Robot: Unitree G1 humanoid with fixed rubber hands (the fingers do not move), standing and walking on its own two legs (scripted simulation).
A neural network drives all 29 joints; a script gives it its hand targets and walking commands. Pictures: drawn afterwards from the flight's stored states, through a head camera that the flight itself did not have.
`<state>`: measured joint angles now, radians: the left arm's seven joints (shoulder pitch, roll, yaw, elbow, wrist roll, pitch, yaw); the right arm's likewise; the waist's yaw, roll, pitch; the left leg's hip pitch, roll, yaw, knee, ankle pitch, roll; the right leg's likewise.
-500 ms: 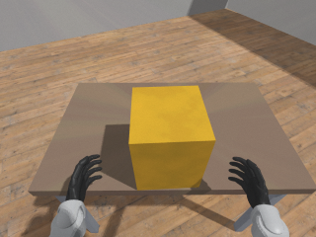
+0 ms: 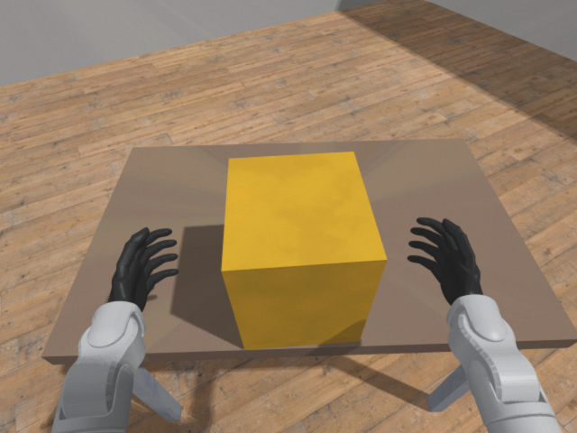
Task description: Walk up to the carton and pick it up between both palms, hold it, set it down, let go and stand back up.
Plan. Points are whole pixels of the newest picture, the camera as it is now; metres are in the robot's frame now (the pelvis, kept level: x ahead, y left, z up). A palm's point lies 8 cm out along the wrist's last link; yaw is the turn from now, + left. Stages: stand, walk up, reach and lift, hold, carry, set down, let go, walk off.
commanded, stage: reach and lift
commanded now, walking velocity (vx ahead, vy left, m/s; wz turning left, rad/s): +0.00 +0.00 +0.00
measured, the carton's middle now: (297, 254) +0.40 +0.02 -0.01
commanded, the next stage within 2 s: none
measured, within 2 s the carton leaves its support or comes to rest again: neither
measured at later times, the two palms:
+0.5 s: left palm (130, 223) +0.35 +0.24 +0.13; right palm (447, 211) +0.38 -0.18 +0.13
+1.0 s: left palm (141, 193) +0.40 +0.24 +0.13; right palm (426, 173) +0.43 -0.16 +0.14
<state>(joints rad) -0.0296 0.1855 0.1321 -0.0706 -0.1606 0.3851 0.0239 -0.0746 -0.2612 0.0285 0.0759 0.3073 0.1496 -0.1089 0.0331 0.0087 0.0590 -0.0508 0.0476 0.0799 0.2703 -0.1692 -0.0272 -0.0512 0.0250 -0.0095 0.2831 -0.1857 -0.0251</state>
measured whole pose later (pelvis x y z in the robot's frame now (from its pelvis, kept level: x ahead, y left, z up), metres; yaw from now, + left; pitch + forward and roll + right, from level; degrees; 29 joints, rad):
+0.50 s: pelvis -0.01 +0.00 +0.00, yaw +1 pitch +1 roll +0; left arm -0.49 0.25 0.18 0.24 -0.14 0.53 0.04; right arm -0.56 -0.31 0.02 0.47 0.36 0.27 -0.09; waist 0.02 -0.01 0.00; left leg -0.16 0.04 0.07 0.29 -0.15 -0.02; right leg -0.15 0.02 -0.02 0.30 -0.16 -0.02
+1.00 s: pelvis +0.00 +0.00 +0.00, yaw +1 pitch +5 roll +0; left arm -0.76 0.27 0.16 0.67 -0.10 0.36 0.03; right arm -0.86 -0.31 0.08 0.89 0.37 0.18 -0.08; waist 0.03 -0.01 -0.05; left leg -0.23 0.05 0.05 0.30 -0.16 -0.03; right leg -0.20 0.03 -0.03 0.28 -0.16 -0.02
